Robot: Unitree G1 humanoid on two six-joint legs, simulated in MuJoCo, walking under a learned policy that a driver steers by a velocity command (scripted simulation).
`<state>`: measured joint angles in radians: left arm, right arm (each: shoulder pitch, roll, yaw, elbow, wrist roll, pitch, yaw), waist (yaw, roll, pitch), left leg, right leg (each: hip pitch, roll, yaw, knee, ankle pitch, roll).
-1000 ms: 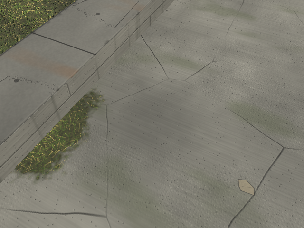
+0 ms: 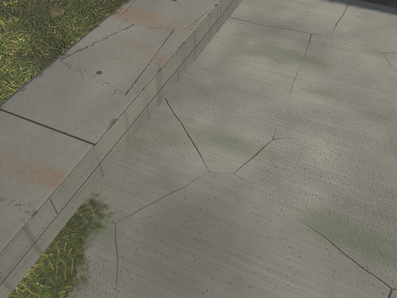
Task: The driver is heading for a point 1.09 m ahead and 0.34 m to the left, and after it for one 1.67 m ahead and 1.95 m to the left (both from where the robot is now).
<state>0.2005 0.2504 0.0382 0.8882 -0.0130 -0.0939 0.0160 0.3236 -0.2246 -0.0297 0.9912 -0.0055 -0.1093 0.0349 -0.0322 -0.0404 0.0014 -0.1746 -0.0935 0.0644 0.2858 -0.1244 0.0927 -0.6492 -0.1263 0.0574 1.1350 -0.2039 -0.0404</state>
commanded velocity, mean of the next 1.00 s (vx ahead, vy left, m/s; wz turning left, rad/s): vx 0.50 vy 0.00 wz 0.32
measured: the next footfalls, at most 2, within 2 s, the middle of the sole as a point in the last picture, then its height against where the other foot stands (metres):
right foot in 0.30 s outside the picture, level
left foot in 0.88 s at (168, 279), level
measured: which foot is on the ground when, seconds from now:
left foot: down 0.00-0.32, up 0.34-0.86, down 0.88-1.00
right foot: up 0.00-0.28, down 0.30-0.88, up 0.90-1.00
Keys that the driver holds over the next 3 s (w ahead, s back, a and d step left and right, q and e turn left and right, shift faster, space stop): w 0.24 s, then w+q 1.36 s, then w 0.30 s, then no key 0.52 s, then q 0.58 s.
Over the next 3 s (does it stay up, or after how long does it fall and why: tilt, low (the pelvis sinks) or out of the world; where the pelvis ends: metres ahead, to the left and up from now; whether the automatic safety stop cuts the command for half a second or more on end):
stays up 1.14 0.37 0.18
